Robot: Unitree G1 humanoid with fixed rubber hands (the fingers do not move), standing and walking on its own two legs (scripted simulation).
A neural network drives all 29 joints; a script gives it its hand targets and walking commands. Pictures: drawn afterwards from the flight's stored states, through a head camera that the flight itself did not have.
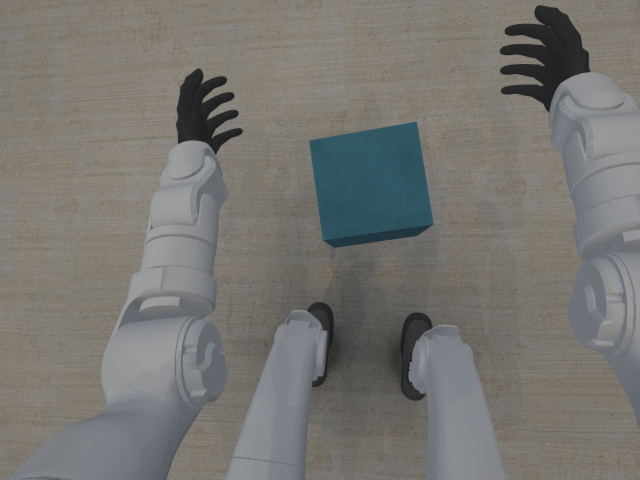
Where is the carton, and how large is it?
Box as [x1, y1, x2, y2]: [309, 122, 433, 247]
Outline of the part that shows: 416,122 309,140 322,237 324,241 336,247 417,235 433,223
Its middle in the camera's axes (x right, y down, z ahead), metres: +0.11 -0.10 +0.86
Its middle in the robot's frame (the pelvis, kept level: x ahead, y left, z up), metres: +0.50 +0.03 -0.52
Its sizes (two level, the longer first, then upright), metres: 0.210 0.200 0.250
